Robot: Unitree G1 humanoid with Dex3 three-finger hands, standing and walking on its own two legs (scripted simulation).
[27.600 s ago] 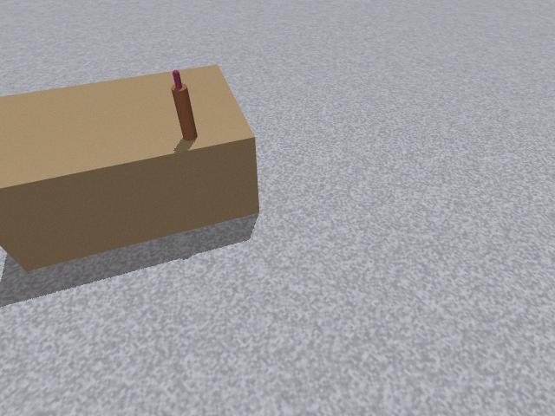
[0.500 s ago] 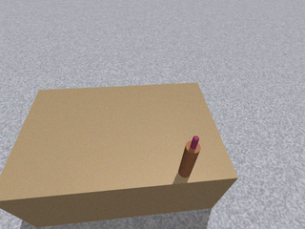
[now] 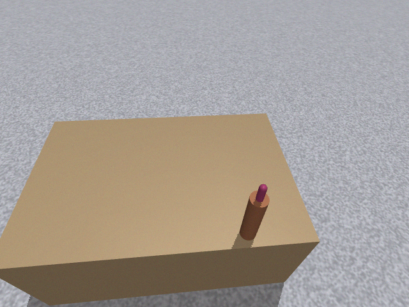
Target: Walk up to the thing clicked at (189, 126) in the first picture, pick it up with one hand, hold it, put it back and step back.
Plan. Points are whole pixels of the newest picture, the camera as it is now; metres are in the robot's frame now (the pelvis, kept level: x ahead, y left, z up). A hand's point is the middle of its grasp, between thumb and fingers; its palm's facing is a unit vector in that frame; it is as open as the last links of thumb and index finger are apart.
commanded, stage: stand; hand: right
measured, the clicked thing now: (254, 212) +0.44 -0.15 -0.19
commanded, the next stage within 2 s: step back in 0.12 s
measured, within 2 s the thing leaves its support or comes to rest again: neither
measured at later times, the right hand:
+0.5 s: hand out of the picture +0.05 -0.33 -0.19, palm faces -0.01 +0.94 -0.35, open 7.4 cm
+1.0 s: hand out of the picture -0.07 -0.31 -0.16, palm faces -0.14 +0.90 -0.42, open 7.4 cm
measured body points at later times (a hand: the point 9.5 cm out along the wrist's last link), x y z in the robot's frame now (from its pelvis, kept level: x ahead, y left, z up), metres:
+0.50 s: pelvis -0.08 -0.06 -0.03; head -0.03 -0.09 +0.42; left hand -0.03 +0.26 -0.13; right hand +0.05 -0.37 -0.17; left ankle +0.01 +0.09 -0.71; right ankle -0.09 -0.16 -0.75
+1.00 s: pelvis -0.20 -0.05 -0.03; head -0.15 -0.04 +0.42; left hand -0.10 +0.26 -0.15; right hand -0.07 -0.36 -0.14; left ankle -0.19 +0.05 -0.74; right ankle -0.15 -0.17 -0.70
